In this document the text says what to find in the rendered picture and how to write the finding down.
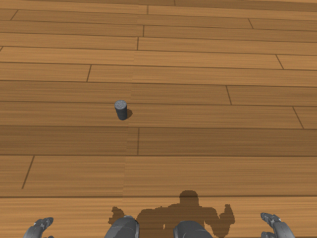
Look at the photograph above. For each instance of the left robot hand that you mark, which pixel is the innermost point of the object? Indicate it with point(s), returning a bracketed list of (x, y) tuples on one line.
[(38, 228)]

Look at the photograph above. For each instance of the right robot hand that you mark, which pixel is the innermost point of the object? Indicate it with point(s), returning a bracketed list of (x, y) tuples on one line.
[(281, 229)]

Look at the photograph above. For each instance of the cup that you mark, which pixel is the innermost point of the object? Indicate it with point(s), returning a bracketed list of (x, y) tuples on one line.
[(121, 109)]

